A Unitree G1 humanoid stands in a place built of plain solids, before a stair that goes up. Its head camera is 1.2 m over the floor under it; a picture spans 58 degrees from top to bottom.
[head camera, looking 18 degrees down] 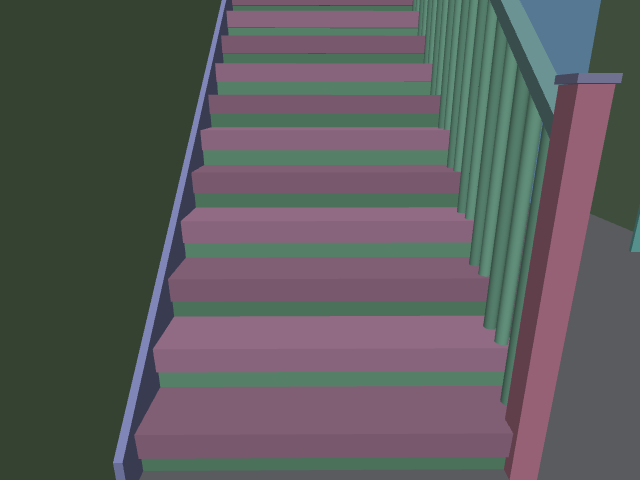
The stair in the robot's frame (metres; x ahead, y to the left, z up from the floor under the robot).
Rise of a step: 0.18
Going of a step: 0.23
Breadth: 1.32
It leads straight ahead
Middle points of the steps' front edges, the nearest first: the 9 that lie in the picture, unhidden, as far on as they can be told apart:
1.14 -0.01 0.17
1.36 -0.06 0.35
1.59 -0.06 0.52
1.81 -0.05 0.70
2.04 -0.05 0.87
2.26 -0.05 1.05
2.49 -0.05 1.22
2.71 -0.05 1.40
2.94 -0.05 1.58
